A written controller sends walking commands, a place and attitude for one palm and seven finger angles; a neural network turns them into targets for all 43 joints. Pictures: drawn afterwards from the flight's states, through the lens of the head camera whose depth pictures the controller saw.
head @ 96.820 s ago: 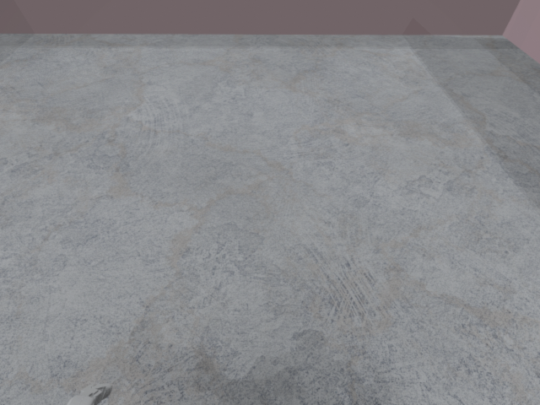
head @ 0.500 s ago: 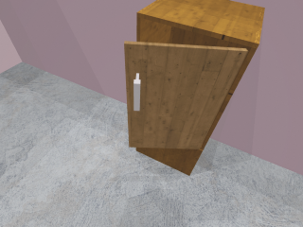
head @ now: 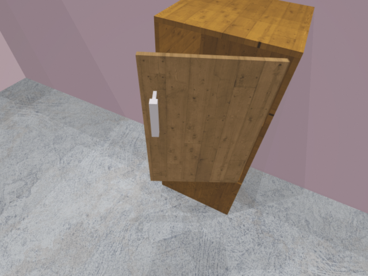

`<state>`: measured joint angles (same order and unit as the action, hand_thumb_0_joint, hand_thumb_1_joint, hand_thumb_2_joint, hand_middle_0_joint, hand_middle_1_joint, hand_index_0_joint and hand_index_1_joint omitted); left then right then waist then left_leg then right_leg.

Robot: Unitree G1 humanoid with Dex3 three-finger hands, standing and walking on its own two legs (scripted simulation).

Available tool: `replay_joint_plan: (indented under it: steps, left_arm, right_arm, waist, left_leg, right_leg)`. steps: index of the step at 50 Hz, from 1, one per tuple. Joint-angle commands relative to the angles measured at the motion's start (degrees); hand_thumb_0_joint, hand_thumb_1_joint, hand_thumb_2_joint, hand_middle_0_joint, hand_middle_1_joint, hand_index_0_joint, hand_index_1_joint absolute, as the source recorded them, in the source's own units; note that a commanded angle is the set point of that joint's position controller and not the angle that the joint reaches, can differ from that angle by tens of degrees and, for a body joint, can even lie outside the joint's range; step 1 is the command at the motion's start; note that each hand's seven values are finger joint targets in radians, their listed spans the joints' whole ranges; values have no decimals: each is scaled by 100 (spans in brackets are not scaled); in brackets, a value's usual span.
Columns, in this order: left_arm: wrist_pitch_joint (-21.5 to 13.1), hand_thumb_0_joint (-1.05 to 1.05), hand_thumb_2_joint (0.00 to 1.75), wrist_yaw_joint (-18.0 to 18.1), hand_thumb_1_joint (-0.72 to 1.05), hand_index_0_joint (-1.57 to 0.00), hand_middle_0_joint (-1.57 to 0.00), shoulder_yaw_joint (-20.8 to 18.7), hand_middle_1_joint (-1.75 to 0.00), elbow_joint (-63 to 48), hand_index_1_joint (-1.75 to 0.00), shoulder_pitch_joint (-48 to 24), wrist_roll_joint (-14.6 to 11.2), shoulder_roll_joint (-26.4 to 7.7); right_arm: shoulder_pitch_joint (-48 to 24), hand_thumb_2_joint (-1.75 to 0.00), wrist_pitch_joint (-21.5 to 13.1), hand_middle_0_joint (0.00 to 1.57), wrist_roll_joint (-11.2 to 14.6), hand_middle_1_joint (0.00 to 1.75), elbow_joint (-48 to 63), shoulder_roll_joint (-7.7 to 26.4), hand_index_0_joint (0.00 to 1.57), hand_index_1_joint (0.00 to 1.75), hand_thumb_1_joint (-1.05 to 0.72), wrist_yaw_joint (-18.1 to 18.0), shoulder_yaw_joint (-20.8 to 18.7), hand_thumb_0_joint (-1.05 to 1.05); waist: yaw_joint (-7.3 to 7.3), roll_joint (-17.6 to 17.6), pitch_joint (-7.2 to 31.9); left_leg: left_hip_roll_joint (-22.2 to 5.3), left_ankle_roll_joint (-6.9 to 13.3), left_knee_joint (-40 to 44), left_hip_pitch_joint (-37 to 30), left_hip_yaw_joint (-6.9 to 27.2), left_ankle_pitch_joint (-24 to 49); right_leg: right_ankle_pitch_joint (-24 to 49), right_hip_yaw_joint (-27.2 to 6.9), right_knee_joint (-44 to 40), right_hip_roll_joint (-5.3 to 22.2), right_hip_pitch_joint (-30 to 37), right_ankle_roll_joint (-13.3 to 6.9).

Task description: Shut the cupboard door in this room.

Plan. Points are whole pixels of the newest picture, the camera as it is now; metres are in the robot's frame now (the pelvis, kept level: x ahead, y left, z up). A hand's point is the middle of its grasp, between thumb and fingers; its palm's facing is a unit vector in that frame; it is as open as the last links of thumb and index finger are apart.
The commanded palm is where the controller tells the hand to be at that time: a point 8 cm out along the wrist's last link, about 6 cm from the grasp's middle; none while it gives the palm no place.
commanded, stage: shuffle to correct the standing spot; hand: left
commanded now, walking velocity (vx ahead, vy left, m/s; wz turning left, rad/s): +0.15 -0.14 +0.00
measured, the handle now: (155, 114) +0.54 +0.12 +0.03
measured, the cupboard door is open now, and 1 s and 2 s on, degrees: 26 26 26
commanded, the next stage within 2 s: come to a stop and stand still in 0.76 s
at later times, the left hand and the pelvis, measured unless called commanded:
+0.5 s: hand out of the picture +0.00 +0.10 -0.19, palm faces +0.11 -0.99 -0.08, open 7.3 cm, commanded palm none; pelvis +0.09 -0.03 -0.01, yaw +2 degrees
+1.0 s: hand (152, 239) +0.25 +0.10 -0.18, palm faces +0.00 -0.98 -0.21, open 7.3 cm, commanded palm none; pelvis +0.15 -0.09 -0.01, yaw +0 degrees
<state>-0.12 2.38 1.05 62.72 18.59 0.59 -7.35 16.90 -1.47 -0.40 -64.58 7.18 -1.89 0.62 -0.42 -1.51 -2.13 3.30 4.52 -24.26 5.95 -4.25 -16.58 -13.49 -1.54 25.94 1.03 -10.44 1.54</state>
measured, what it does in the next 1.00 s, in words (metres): walks ahead: left foot, then right foot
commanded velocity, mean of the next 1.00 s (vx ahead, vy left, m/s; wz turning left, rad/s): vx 0.05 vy -0.11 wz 0.03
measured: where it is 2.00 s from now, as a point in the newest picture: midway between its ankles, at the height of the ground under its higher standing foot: outside the picture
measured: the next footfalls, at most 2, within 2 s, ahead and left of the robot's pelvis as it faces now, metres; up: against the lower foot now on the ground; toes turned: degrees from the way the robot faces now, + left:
left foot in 0.52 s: +0.17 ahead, +0.06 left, +0.00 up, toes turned +8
right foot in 0.98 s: +0.20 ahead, -0.24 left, +0.00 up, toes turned -4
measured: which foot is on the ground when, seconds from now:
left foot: down 0.00-0.26, up 0.28-0.50, down 0.52-0.98, up 1.00-1.00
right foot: down 0.00-0.52, up 0.54-0.96, down 0.98-1.00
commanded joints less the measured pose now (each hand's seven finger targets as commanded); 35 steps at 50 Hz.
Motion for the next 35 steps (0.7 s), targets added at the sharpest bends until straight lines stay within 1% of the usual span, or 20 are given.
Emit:
replay_joint_plan:
  steps: [1,3,6,10,12,13,14,15,17,20,23,24,25,26,27,28,29,30,33,35]
  left_arm:
    - [-22,0,90,-64,90,-20,-20,-116,-30,-215,-30,335,65,-397]
    - [0,0,90,-101,90,-20,-20,-140,-30,-287,-30,273,101,-379]
    - [-33,0,90,-139,90,-20,-20,-172,-30,-347,-30,279,116,-347]
    - [-131,0,90,-118,90,-20,-20,-230,-30,-199,-30,759,77,-433]
    - [-192,0,90,-66,90,-20,-20,-296,-30,-2,-30,1277,54,-699]
    - [-206,0,90,-39,90,-20,-20,-323,-30,59,-30,1446,31,-822]
    - [-212,0,90,-12,90,-20,-20,-335,-30,78,-30,1604,44,-817]
    - [-224,0,90,9,90,-20,-20,-336,-30,70,-30,1618,67,-744]
    - [-238,0,90,23,90,-20,-20,-350,-30,-3,-30,1459,97,-706]
    - [-221,0,90,9,90,-20,-20,-354,-30,-175,-30,1028,133,-750]
    - [-180,0,90,-67,90,-20,-20,-337,-30,-241,-30,600,80,-712]
    - [-168,0,90,-89,90,-20,-20,-325,-30,-241,-30,561,78,-611]
    - [-152,0,90,-124,90,-20,-20,-324,-30,-306,-30,645,48,-488]
    - [-139,0,90,-148,90,-20,-20,-289,-30,-447,-30,758,2,-252]
    - [-69,0,90,-120,90,-20,-20,-361,-30,-580,-30,648,84,-539]
    - [-29,0,90,-130,90,-20,-20,-394,-30,-605,-30,544,148,-524]
    - [2,0,90,-141,90,-20,-20,-389,-30,-602,-30,446,188,-445]
    - [36,0,90,-188,90,-20,-20,-431,-30,-573,-30,437,190,-474]
    - [156,0,90,-268,90,-20,-20,-427,-30,-509,-30,675,133,-290]
    - [217,0,90,-270,90,-20,-20,-443,-30,-606,-30,517,117,-281]
  right_arm:
    - [371,-90,15,20,-33,30,123,744,20,30,-90,-31,-161,0]
    - [414,-90,44,20,-55,30,171,827,20,30,-90,-32,-213,0]
    - [481,-90,21,20,-65,30,214,813,20,30,-90,-51,-238,0]
    - [403,-90,-67,20,-43,30,271,621,20,30,-90,-60,-198,0]
    - [319,-90,-107,20,-35,30,367,392,20,30,-90,-51,-157,0]
    - [221,-90,-89,20,-45,30,407,310,20,30,-90,-40,-146,0]
    - [-25,-90,-59,20,-43,30,527,318,20,30,-90,-38,-161,0]
    - [-240,-90,-69,20,-37,30,606,330,20,30,-90,-18,-180,0]
    - [-446,-90,-72,20,-31,30,676,305,20,30,-90,40,-217,0]
    - [-478,-90,-38,20,-26,30,741,154,20,30,-90,122,-223,0]
    - [117,-90,-62,20,-42,30,556,132,20,30,-90,78,-220,0]
    - [620,-90,-93,20,-50,30,361,239,20,30,-90,47,-263,0]
    - [1083,-90,-122,20,-85,30,267,697,20,30,-90,-25,-360,0]
    - [1446,-90,-150,20,-144,30,296,1305,20,30,-90,-70,-474,0]
    - [1276,-90,-52,20,-108,30,403,1456,20,30,-90,-98,-464,0]
    - [782,-90,-27,20,-118,30,581,1315,20,30,-90,-98,-443,0]
    - [446,-90,-54,20,-126,30,707,1123,20,30,-90,-126,-388,0]
    - [180,-90,-78,20,-125,30,767,927,20,30,-90,-126,-331,0]
    - [-34,-90,-152,20,-115,30,836,886,20,30,-90,-130,-327,0]
    - [54,-90,-141,20,-130,30,843,938,20,30,-90,-140,-386,0]
  waist:
    - [73,293,-661]
    - [96,497,-943]
    - [89,491,-948]
    - [-100,-8,-493]
    - [-223,-1017,-153]
    - [-274,-1356,-116]
    - [-389,-1312,-229]
    - [-422,-935,-250]
    - [-336,-384,-161]
    - [-116,-332,-164]
    - [303,-510,-178]
    - [493,-393,-68]
    - [643,337,181]
    - [668,1803,415]
    - [586,1181,237]
    - [387,679,-252]
    - [255,901,-558]
    - [121,753,-717]
    - [-75,863,-66]
    - [-37,752,191]
  left_leg:
    - [-1182,44,1066,677,1168,-1114]
    - [-1389,166,1300,816,1467,-1665]
    - [-1556,329,1165,647,1646,-1282]
    - [-1070,165,162,1070,1011,117]
    - [-426,-120,-1181,1814,118,-214]
    - [-284,-231,-1892,2255,-89,-1137]
    - [-342,-246,-2639,2670,-25,-1791]
    - [-423,-243,-3172,2949,107,-1875]
    - [-524,-248,-3319,3012,139,-1757]
    - [-539,-250,-2614,2333,-6,-1229]
    - [-321,-272,-1050,697,-392,183]
    - [-400,-238,-580,-52,-271,626]
    - [-1148,17,-195,-819,737,1027]
    - [-2960,741,660,-1021,2982,1883]
    - [-3356,1241,978,-361,3529,1577]
    - [-3154,1253,1125,330,3146,933]
    - [-2964,1137,1148,756,2968,1087]
    - [-2717,959,1171,1065,2428,1152]
    - [-2102,584,860,834,1013,2442]
    - [-1989,490,691,557,642,3128]
  right_leg:
    - [-427,-62,50,133,-466,-348]
    - [-636,91,333,11,-779,-350]
    - [-582,175,486,19,-978,-366]
    - [319,-220,100,308,144,-515]
    - [1499,-1131,-310,1006,1117,-866]
    - [2131,-1594,-552,1401,1413,-1195]
    - [2805,-1827,-655,1653,1501,-1519]
    - [3265,-1864,-652,1731,1563,-1737]
    - [3489,-1484,-562,1589,1598,-1780]
    - [2493,-996,-755,1269,775,-1550]
    - [1960,-301,-341,710,-294,-1085]
    - [1844,-142,307,514,-599,-926]
    - [1110,-2,1468,219,-1196,-689]
    - [-1689,542,3193,-262,-2067,-349]
    - [-2080,-17,4142,-171,-2136,-424]
    - [-1807,-136,4453,20,-2301,-396]
    - [-1493,-155,4680,128,-2470,-331]
    - [-1144,-218,4680,233,-2388,-268]
    - [-513,-10,4230,204,-1908,-86]
    - [-417,113,3813,163,-1840,0]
